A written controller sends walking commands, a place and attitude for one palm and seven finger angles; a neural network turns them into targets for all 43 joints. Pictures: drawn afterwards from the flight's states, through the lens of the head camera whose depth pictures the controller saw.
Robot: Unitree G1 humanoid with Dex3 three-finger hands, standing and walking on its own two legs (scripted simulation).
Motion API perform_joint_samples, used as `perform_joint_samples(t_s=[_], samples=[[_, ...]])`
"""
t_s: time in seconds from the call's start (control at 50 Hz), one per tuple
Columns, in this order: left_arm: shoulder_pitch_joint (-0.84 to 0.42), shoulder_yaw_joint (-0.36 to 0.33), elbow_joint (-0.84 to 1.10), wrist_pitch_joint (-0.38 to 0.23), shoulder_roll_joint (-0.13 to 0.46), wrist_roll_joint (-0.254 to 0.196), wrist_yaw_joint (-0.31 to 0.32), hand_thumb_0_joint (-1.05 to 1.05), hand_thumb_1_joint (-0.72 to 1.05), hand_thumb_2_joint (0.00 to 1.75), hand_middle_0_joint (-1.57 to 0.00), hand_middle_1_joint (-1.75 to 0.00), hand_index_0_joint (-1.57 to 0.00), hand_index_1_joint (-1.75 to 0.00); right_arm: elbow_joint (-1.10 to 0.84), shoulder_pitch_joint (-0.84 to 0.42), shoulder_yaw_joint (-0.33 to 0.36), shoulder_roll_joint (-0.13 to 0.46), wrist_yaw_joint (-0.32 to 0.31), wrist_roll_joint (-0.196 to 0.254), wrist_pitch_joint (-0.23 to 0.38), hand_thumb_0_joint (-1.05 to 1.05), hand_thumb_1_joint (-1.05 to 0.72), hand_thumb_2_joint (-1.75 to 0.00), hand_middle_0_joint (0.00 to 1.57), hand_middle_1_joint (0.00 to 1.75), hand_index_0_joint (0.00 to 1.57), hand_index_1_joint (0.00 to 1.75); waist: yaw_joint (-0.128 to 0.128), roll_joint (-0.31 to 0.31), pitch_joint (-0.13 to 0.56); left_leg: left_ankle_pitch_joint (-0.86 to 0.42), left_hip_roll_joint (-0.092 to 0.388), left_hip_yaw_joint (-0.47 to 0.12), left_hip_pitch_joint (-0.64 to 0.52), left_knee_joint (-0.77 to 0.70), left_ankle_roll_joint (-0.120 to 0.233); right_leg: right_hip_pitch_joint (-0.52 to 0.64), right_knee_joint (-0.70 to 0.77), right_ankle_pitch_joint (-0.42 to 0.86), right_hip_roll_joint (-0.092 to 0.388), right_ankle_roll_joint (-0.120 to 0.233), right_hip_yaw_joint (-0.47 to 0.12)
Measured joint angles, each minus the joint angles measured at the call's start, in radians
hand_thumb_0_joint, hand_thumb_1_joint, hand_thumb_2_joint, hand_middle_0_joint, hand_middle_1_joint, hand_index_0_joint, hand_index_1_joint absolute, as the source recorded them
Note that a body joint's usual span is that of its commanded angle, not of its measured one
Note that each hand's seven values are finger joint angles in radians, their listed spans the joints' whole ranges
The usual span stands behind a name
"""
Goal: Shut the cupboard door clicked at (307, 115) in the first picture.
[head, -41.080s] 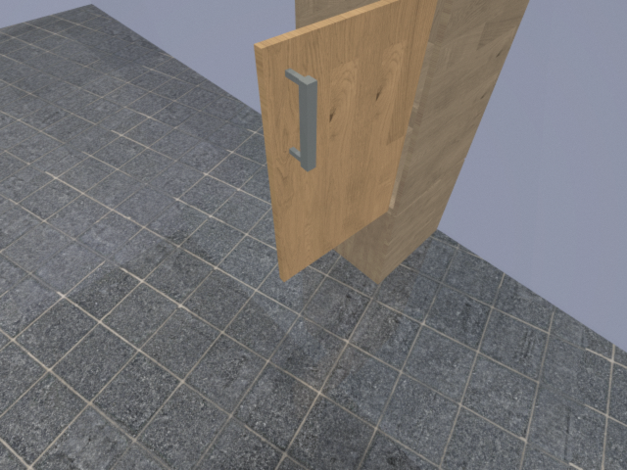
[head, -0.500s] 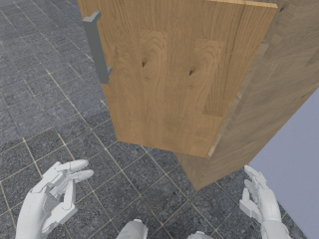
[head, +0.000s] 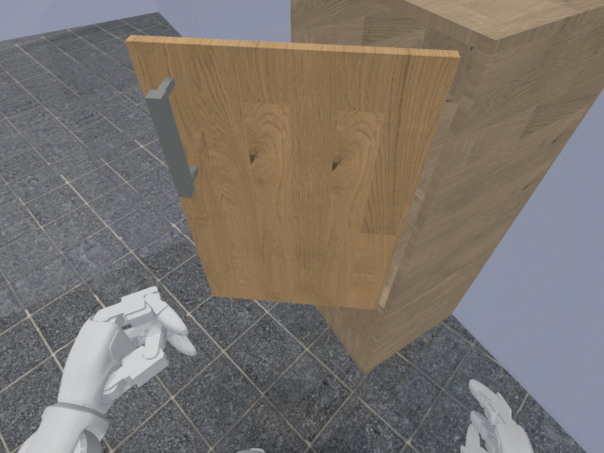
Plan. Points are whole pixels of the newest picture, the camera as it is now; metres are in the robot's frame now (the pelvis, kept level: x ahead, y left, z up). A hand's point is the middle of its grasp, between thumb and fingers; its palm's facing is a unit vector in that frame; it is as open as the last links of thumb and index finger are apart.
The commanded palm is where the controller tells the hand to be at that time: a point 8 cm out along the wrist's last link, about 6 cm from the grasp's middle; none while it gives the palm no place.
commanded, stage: raise the hand and make a fist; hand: left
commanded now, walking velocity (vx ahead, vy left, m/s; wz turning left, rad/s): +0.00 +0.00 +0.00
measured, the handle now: (177, 141) +0.47 +0.21 +0.17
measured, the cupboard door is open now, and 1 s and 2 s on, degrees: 53 53 53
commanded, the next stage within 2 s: bring the fist close to the handle in 0.88 s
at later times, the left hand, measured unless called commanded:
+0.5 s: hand (123, 271) +0.25 +0.20 +0.18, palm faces +0.02 -1.00 -0.09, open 3.1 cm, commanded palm +0.22 +0.24 +0.18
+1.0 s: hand (147, 283) +0.25 +0.18 +0.16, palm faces -0.02 -1.00 -0.06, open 3.1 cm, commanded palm +0.23 +0.23 +0.18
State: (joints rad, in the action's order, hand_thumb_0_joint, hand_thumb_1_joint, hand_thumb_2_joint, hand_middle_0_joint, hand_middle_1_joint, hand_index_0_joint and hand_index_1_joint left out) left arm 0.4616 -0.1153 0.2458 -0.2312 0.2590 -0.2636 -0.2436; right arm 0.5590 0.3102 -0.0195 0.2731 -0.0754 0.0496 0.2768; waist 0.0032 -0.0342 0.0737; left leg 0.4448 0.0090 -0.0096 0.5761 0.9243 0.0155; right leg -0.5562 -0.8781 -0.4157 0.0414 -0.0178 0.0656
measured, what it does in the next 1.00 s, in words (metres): stands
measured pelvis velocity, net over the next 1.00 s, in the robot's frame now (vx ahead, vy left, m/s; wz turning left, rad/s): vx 0.02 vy -0.01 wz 0.00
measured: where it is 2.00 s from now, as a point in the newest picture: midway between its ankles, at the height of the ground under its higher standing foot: outside the picture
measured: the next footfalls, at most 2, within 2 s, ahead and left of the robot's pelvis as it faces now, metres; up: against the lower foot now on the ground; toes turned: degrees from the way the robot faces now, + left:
none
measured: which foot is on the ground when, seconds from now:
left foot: down 0.00-1.00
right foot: down 0.00-1.00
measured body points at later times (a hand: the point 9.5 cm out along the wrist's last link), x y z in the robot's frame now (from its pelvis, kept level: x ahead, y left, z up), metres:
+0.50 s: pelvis +0.03 +0.00 +0.03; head +0.01 -0.01 +0.48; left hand +0.25 +0.25 +0.18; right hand +0.21 -0.22 -0.03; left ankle +0.02 +0.11 -0.69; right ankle +0.02 -0.13 -0.69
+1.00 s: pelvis +0.02 -0.01 +0.04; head +0.00 -0.03 +0.49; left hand +0.25 +0.23 +0.17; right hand +0.20 -0.23 -0.03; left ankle +0.02 +0.11 -0.69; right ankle +0.02 -0.13 -0.69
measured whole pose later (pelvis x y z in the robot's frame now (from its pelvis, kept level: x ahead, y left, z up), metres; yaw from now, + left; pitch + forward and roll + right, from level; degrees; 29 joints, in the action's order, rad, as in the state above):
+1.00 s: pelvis +0.02 -0.01 +0.04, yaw +0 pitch -2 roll -1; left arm 0.24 -0.21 0.21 0.08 0.27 -0.29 -0.27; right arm 0.61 0.25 -0.07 0.25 -0.09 0.06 0.25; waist 0.04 -0.06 0.03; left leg 0.33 0.01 0.00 0.25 0.61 0.00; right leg -0.24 -0.58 -0.31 0.03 -0.01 0.07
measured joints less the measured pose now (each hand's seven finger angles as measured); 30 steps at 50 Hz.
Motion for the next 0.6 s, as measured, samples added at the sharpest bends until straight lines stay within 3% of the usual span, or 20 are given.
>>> perform_joint_samples(t_s=[0.08,0.18,0.28,0.38,0.54,0.6], samples=[[-0.016,-0.02,0.006,0.07,0.029,-0.006,0.017,0.01,0.9,0.9,-1.06,-1.23,-1.05,-1.23,-0.021,-0.028,-0.01,-0.026,-0.007,0.001,0.007,0.01,-0.9,-0.9,0.2,0.3,0.2,0.3,-0.003,0.008,0.008,-0.01,0.002,0.01,-0.057,-0.048,0.0,0.05,0.043,0.012,-0.003,0.0,-0.009],[-0.059,-0.087,0.035,0.096,0.024,-0.038,0.049,0.01,0.9,0.9,-1.15,-1.33,-1.14,-1.33,-0.029,-0.04,-0.033,-0.042,0.002,-0.001,0.017,0.01,-0.9,-0.9,0.2,0.3,0.2,0.3,0.017,0.004,0.018,-0.02,0.003,0.003,-0.122,-0.096,-0.003,0.123,0.1,0.023,-0.006,0.001,-0.001],[-0.119,-0.071,0.024,0.173,0.011,-0.03,0.006,0.01,0.9,0.9,-1.23,-1.42,-1.22,-1.42,-0.021,-0.055,-0.056,-0.033,0.006,0.003,0.01,0.01,-0.9,-0.9,0.2,0.3,0.2,0.3,0.037,-0.012,0.007,-0.034,-0.001,-0.005,-0.173,-0.14,0.0,0.18,0.151,0.038,-0.003,-0.002,0.009],[-0.151,-0.054,0.013,0.266,0.033,-0.022,-0.021,0.01,0.9,0.9,-1.27,-1.46,-1.27,-1.47,-0.013,-0.064,-0.067,-0.036,-0.006,0.001,-0.006,0.01,-0.9,-0.9,0.2,0.3,0.2,0.3,0.042,-0.009,-0.016,-0.056,-0.004,0.0,-0.219,-0.195,-0.001,0.221,0.196,0.056,-0.002,-0.001,0.005],[-0.244,-0.141,0.013,0.261,0.045,-0.056,-0.009,0.01,0.9,0.9,-1.3,-1.49,-1.29,-1.49,0.037,-0.048,-0.064,-0.031,-0.005,0.006,-0.005,0.01,-0.9,-0.9,0.2,0.3,0.2,0.3,0.048,-0.009,-0.015,-0.081,-0.001,-0.001,-0.288,-0.265,-0.008,0.288,0.261,0.078,-0.007,0.004,0.007],[-0.262,-0.142,-0.017,0.297,0.03,-0.066,-0.034,0.01,0.9,0.9,-1.3,-1.49,-1.29,-1.5,0.046,-0.051,-0.061,-0.022,-0.006,0.014,-0.016,0.01,-0.9,-0.9,0.2,0.3,0.2,0.3,0.044,-0.016,-0.011,-0.088,-0.001,0.002,-0.3,-0.282,-0.007,0.297,0.275,0.084,-0.007,0.003,0.004]])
